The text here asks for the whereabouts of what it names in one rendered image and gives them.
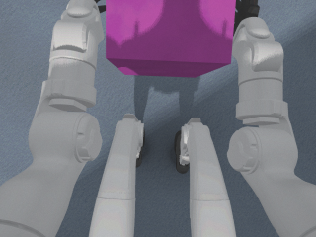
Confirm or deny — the right robot hand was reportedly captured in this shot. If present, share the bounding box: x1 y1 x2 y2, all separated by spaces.
233 0 260 36

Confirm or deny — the carton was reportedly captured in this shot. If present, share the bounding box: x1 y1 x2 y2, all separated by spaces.
106 0 236 78

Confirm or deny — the left robot hand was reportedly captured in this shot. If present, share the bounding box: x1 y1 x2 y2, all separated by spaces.
94 0 106 13

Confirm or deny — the robot left forearm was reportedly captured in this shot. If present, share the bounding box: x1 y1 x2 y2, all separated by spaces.
28 0 105 151

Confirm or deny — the robot right upper arm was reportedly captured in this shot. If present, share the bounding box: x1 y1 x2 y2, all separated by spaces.
227 126 316 237

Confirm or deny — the robot left upper arm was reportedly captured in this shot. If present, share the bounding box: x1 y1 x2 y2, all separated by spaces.
0 111 103 237

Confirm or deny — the robot left foot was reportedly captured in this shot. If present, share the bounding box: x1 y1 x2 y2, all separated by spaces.
135 128 145 168

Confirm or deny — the right robot thigh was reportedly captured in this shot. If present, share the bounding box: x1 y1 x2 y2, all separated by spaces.
181 122 236 237

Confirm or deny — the robot right forearm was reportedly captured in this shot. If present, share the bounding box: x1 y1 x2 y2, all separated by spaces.
231 17 298 158

